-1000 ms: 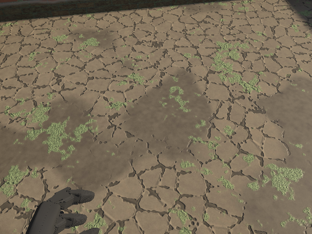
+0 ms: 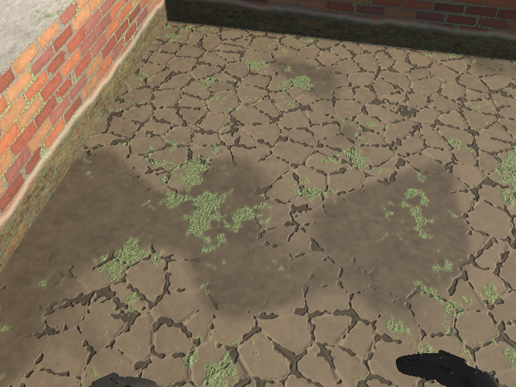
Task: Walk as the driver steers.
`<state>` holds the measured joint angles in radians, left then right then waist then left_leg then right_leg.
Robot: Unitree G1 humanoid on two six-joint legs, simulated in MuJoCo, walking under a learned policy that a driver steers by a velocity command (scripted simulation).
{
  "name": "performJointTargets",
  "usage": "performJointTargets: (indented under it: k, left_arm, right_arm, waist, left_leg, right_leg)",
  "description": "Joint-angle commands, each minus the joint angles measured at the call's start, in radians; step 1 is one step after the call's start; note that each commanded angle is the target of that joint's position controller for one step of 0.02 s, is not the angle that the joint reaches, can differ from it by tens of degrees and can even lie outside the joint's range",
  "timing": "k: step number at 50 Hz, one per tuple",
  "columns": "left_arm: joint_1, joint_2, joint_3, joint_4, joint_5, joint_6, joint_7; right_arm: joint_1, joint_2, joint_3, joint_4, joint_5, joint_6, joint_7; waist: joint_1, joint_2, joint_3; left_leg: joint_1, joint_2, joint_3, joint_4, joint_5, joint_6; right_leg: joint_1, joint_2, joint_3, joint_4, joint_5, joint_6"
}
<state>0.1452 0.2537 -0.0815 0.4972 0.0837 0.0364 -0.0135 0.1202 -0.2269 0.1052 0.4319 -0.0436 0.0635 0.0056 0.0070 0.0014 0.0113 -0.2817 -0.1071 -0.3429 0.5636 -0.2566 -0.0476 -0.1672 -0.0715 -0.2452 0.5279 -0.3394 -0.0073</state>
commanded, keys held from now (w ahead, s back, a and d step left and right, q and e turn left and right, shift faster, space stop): w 1.00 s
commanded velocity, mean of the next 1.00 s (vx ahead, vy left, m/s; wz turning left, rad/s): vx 0.50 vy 0.00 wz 0.03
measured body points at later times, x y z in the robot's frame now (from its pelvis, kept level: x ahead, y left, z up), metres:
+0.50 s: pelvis +0.00 -0.03 +0.00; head +0.01 -0.03 +0.45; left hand +0.17 +0.20 -0.08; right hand +0.24 -0.22 -0.05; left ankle +0.04 +0.13 -0.73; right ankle -0.03 -0.10 -0.73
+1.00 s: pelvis +0.00 -0.04 +0.00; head +0.00 -0.04 +0.45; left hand +0.16 +0.20 -0.08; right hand +0.25 -0.21 -0.05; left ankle +0.03 +0.12 -0.73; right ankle -0.03 -0.10 -0.73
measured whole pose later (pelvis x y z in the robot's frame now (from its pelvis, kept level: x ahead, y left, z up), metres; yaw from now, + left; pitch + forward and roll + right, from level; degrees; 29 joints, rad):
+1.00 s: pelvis +0.00 -0.04 +0.00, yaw +3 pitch -1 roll +0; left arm 0.19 0.25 -0.10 0.51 0.08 0.07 -0.01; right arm 0.07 -0.24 0.13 0.46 -0.05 0.05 -0.01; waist 0.03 0.01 0.02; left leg -0.30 -0.02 -0.18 0.56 -0.24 -0.06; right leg -0.14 -0.05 -0.32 0.53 -0.37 -0.06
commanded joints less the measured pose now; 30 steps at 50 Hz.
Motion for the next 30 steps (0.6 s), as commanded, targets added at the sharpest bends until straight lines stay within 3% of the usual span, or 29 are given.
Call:
performJointTargets:
  k: [1,14,20,21,30]
  left_arm:
    - [-0.066,0.088,0.030,-0.095,-0.002,-0.012,0.007]
    - [-0.022,0.089,0.030,-0.077,-0.008,0.006,0.013]
    - [-0.008,0.089,0.028,-0.070,-0.010,0.013,0.011]
    - [-0.020,0.091,0.025,-0.073,-0.010,0.007,0.012]
    - [-0.012,0.096,0.017,-0.069,-0.007,0.007,0.006]
  right_arm:
    - [-0.078,-0.095,-0.035,-0.093,-0.001,-0.021,-0.004]
    - [-0.071,-0.091,-0.027,-0.083,-0.008,-0.030,-0.015]
    - [-0.088,-0.085,-0.020,-0.080,-0.010,-0.031,-0.018]
    - [-0.105,-0.087,-0.020,-0.088,-0.004,-0.031,-0.021]
    - [-0.132,-0.085,-0.012,-0.084,-0.012,-0.028,-0.023]
  waist:
    - [0.002,0.002,-0.066]
    - [0.007,0.027,-0.086]
    - [0.019,0.008,-0.072]
    - [0.015,0.007,-0.069]
    - [0.019,0.003,-0.088]
  left_leg:
    - [-0.133,0.044,0.073,-0.071,0.278,0.025]
    - [-0.091,0.062,0.123,-0.031,0.325,0.007]
    - [-0.054,0.071,0.154,-0.014,0.326,0.004]
    - [-0.055,0.071,0.158,-0.005,0.342,0.003]
    - [-0.014,0.086,0.187,-0.009,0.364,0.004]
  right_leg:
    - [0.159,-0.056,0.056,-0.110,-0.006,-0.031]
    - [0.143,-0.067,0.046,-0.113,0.068,-0.055]
    - [0.098,-0.076,0.051,-0.123,0.111,-0.067]
    - [0.095,-0.078,0.050,-0.118,0.157,-0.065]
    - [0.081,-0.086,0.049,-0.120,0.195,-0.066]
